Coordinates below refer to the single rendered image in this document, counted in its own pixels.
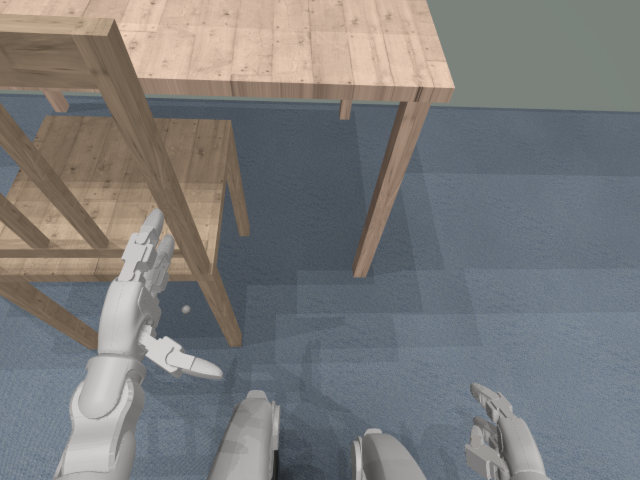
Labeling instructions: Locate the left robot forearm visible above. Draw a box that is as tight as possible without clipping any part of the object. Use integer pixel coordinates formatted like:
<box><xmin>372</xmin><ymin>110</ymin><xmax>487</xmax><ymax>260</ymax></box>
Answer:
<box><xmin>52</xmin><ymin>354</ymin><xmax>147</xmax><ymax>480</ymax></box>

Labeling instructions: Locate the robot left hand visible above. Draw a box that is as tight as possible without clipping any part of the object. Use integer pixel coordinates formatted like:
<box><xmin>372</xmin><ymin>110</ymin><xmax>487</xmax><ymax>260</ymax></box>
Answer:
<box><xmin>97</xmin><ymin>208</ymin><xmax>223</xmax><ymax>380</ymax></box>

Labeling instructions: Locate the robot right hand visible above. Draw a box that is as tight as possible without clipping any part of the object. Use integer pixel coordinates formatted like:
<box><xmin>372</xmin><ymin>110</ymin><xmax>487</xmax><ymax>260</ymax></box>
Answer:
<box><xmin>465</xmin><ymin>383</ymin><xmax>546</xmax><ymax>480</ymax></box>

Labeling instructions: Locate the robot left thigh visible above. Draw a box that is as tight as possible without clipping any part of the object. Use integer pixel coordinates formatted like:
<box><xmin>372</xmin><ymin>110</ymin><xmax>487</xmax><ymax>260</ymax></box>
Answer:
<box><xmin>207</xmin><ymin>398</ymin><xmax>280</xmax><ymax>480</ymax></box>

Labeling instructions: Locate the chair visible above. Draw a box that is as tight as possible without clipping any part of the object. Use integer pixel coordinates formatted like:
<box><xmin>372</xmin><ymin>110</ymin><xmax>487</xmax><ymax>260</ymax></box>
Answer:
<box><xmin>0</xmin><ymin>14</ymin><xmax>250</xmax><ymax>349</ymax></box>

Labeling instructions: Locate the table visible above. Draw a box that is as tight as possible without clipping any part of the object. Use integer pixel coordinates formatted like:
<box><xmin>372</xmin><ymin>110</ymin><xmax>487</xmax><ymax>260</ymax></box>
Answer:
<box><xmin>0</xmin><ymin>0</ymin><xmax>455</xmax><ymax>277</ymax></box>

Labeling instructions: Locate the right robot shin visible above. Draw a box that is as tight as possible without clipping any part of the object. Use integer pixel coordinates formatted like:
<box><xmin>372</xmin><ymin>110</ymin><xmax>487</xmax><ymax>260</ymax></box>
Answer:
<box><xmin>363</xmin><ymin>428</ymin><xmax>382</xmax><ymax>437</ymax></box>

